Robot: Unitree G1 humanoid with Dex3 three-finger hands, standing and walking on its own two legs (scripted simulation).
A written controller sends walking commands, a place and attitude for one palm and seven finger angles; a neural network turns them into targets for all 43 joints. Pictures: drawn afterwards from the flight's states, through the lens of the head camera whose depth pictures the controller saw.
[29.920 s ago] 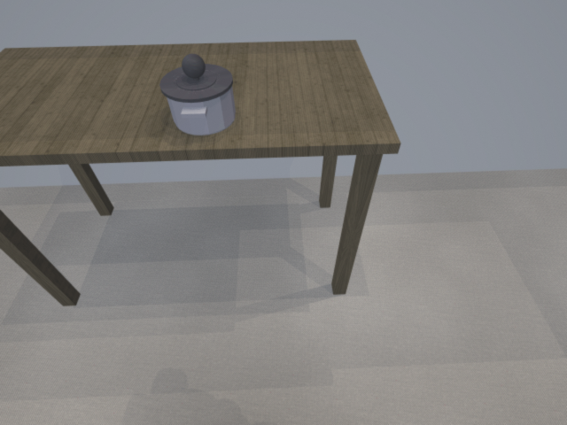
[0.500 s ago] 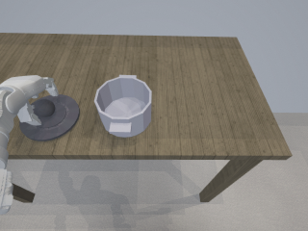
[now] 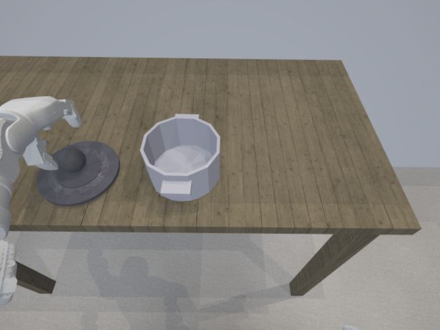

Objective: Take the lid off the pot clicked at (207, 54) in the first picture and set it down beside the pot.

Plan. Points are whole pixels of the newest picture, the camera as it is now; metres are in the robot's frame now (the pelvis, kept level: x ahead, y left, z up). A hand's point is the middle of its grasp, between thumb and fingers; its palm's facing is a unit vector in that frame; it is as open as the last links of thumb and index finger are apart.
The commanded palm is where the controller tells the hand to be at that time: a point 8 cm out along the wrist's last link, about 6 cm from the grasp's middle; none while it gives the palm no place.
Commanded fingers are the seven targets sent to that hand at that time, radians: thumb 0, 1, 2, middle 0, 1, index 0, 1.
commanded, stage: raise the empty hand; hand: left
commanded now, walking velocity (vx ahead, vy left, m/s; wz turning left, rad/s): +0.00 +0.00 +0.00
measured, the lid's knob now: (72, 160) +0.43 +0.30 +0.04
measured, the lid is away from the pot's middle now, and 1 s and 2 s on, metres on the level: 0.22 0.22 0.22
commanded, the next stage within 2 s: draw the hand back to the body in 0.90 s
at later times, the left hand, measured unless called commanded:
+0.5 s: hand (32, 117) +0.42 +0.32 +0.16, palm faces -0.33 -0.06 -0.94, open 11.0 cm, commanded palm +0.42 +0.31 +0.23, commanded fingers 0.00 -0.05 0.73 -0.38 -0.80 -0.38 -0.80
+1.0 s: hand (16, 99) +0.42 +0.32 +0.20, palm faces -0.28 -0.06 -0.96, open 11.1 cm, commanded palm +0.41 +0.32 +0.26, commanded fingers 0.00 -0.05 0.73 -0.38 -0.80 -0.38 -0.80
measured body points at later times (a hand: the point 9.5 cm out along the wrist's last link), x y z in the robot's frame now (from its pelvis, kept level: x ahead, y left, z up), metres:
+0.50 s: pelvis +0.00 +0.00 +0.00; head +0.05 -0.01 +0.45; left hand +0.44 +0.32 +0.21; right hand +0.10 -0.27 -0.12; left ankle -0.04 +0.07 -0.74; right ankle +0.02 -0.16 -0.74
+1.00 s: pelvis +0.00 -0.01 +0.00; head +0.04 -0.02 +0.45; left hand +0.43 +0.32 +0.25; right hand +0.11 -0.27 -0.12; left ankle -0.04 +0.07 -0.74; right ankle +0.02 -0.16 -0.74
